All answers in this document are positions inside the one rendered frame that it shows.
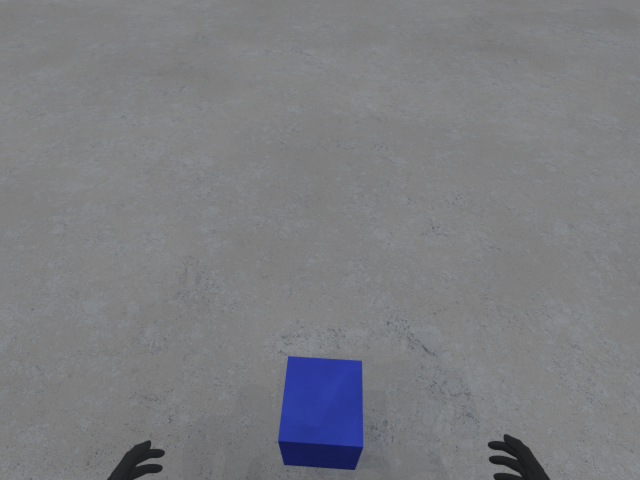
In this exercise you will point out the carton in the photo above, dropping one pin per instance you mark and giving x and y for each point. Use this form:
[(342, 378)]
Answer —
[(322, 413)]

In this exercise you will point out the robot left hand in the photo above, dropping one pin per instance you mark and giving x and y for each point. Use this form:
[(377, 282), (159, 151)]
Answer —
[(127, 470)]

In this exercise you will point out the robot right hand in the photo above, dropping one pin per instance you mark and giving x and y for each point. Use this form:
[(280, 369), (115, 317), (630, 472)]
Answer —
[(526, 464)]

